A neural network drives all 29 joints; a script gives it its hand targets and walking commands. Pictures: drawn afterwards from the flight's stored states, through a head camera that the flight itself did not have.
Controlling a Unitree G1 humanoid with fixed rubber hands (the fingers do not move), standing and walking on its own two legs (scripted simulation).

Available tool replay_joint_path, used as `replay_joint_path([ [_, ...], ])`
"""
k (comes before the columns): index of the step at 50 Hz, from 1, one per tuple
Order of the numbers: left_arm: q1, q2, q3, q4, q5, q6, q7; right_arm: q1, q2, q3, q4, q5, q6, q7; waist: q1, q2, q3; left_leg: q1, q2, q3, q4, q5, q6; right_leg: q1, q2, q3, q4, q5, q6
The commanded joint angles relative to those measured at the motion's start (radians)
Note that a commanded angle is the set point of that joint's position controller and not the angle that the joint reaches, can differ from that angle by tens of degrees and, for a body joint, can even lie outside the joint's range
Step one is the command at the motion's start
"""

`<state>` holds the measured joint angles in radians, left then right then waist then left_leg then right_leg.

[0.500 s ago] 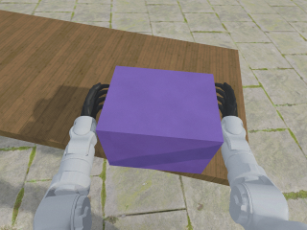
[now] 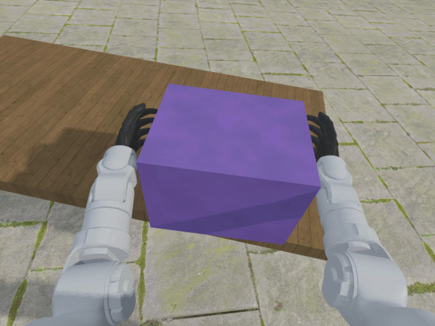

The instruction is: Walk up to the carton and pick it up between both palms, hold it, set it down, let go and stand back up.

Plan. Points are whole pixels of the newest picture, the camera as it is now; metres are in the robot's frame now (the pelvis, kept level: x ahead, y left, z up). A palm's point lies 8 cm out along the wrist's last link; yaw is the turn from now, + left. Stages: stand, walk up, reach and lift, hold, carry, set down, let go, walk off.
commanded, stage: reach and lift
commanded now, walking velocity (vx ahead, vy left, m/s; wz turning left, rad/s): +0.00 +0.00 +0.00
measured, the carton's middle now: (226, 164) +0.40 +0.00 +0.07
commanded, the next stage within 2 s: hold in 1.74 s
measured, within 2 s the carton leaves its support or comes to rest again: neither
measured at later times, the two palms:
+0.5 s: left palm (127, 139) +0.37 +0.18 +0.15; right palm (335, 146) +0.39 -0.19 +0.16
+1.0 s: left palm (124, 127) +0.36 +0.17 +0.19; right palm (346, 142) +0.37 -0.20 +0.18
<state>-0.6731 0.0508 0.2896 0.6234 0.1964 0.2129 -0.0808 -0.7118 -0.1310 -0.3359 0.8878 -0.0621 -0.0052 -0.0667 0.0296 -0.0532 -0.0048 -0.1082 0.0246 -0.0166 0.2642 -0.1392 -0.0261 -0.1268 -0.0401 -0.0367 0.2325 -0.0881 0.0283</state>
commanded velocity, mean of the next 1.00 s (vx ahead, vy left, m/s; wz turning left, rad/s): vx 0.00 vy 0.00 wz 0.00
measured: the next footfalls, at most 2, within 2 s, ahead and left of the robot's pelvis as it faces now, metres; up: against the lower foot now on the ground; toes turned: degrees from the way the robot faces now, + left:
none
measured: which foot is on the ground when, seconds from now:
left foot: down 0.00-1.00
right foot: down 0.00-1.00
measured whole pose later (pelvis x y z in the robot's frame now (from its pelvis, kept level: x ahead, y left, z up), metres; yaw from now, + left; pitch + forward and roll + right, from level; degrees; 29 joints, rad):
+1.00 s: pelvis +0.00 +0.00 +0.00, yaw +1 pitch -6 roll +0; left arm -0.61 0.04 0.30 0.18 0.24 0.62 -0.12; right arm -0.71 -0.16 -0.16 0.66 0.13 0.26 -0.11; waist -0.05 -0.05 0.01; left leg -0.03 0.03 -0.03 0.28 -0.15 -0.03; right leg -0.04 -0.04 -0.05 0.25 -0.11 0.02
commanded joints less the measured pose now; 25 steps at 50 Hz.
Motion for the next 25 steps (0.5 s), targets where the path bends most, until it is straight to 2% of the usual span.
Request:
replay_joint_path([
  [1,-0.513,-0.466,-0.286,-0.16,-0.031,-0.008,-0.052,-0.55,0.457,0.296,-0.189,0.01,-0.055,0.178,-0.012,0.056,-0.351,0.076,-0.062,0.1,-0.017,0.116,-0.024,0.141,0.085,-0.086,-0.007,-0.067,0.0],
  [6,-0.466,-0.489,-0.354,-0.243,-0.059,0.028,-0.051,-0.549,0.449,0.369,-0.248,0.065,-0.048,0.17,-0.025,0.046,-0.395,0.146,-0.064,0.085,0.027,0.276,-0.034,0.148,0.099,-0.082,-0.007,0.015,-0.001],
  [11,-0.421,-0.507,-0.418,-0.356,-0.091,0.071,-0.062,-0.549,0.478,0.495,-0.355,0.15,-0.015,0.138,-0.038,0.025,-0.43,0.141,-0.079,0.071,0.059,0.4,-0.031,0.224,0.103,-0.056,0.01,0.17,0.004],
  [17,-0.375,-0.489,-0.437,-0.48,-0.102,0.148,-0.082,-0.52,0.493,0.587,-0.47,0.232,0.056,0.101,-0.051,0.026,-0.419,0.117,-0.092,0.061,0.059,0.39,-0.028,0.286,0.101,-0.036,0.028,0.249,0.008],
  [25,-0.347,-0.456,-0.426,-0.568,-0.084,0.247,-0.109,-0.496,0.462,0.589,-0.544,0.272,0.131,0.087,-0.079,0.034,-0.358,0.112,-0.093,0.058,0.036,0.325,-0.028,0.293,0.101,-0.043,0.023,0.209,0.007],
])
